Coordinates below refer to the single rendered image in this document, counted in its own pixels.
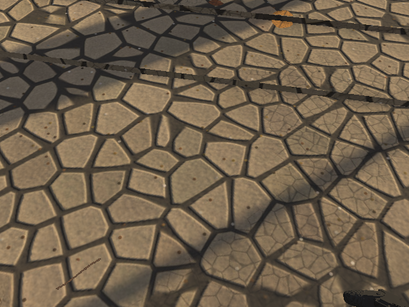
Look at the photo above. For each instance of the robot right hand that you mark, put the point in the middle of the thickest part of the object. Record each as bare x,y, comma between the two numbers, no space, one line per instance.
371,298

